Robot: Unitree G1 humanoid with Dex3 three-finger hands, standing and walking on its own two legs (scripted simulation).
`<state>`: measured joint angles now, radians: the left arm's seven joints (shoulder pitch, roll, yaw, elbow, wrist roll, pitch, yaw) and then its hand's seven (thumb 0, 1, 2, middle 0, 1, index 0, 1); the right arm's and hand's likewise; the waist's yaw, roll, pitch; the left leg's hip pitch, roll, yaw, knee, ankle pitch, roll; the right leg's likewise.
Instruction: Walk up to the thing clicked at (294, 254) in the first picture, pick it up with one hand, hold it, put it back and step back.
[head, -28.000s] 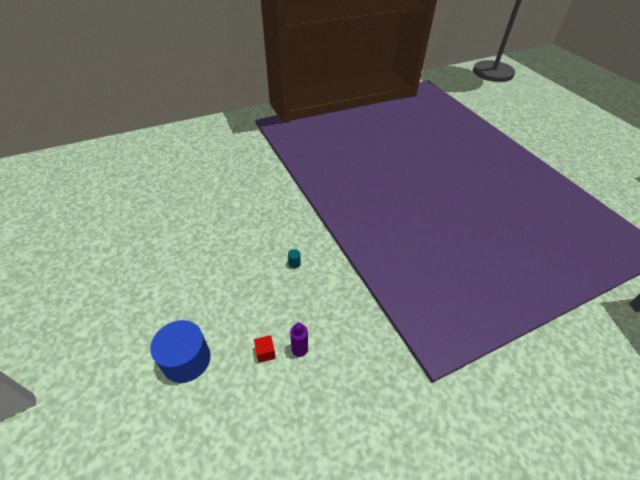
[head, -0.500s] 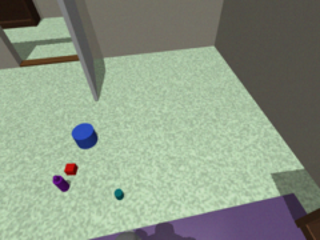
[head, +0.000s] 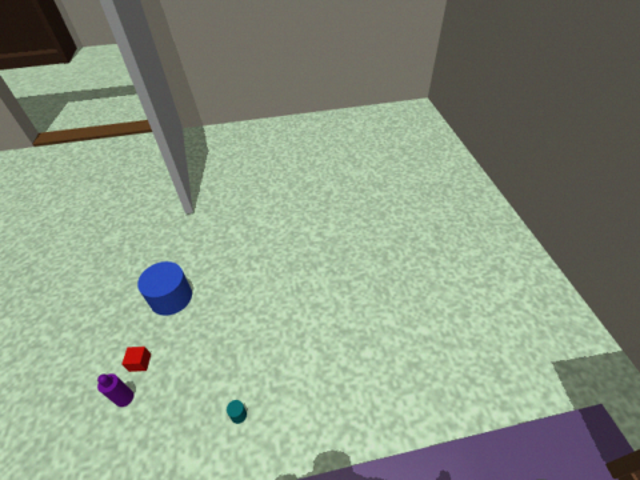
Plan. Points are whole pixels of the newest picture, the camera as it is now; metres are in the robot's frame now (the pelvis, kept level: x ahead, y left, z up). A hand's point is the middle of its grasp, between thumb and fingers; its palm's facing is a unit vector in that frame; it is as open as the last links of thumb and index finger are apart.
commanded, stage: walk up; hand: left
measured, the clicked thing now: (236, 411) +0.45 +0.28 -0.74
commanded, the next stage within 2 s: stand in 1.34 s
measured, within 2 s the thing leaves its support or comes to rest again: neither
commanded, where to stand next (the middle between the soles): +0.05 -0.02 m, yaw +1 degrees
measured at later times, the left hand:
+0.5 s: hand out of the picture +0.13 +0.26 -0.13, palm faces -0.02 -0.95 -0.32, open 7.4 cm
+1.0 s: hand out of the picture +0.10 +0.27 -0.13, palm faces +0.02 -0.94 -0.35, open 7.4 cm
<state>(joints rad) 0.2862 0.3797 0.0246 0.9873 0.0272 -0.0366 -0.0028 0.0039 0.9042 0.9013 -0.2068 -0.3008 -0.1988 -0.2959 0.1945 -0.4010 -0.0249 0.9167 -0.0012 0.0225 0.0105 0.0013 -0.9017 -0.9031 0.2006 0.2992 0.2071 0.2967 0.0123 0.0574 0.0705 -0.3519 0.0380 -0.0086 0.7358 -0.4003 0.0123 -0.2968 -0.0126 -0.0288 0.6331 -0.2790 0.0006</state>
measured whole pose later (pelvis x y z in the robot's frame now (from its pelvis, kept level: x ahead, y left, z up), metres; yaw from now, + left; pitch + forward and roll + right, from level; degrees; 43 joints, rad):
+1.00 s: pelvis +0.03 +0.01 +0.03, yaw +1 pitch -3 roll +0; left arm 0.09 0.35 0.00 1.18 0.01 -0.02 -0.01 0.00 0.90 0.90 -0.21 -0.30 -0.20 -0.30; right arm 0.08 -0.35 -0.01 1.15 0.00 0.00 0.01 0.00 -0.90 -0.90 0.20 0.30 0.21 0.30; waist 0.01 0.02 0.04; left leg -0.12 0.01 -0.01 0.35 -0.19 -0.01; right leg -0.10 -0.04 -0.05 0.33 -0.18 0.03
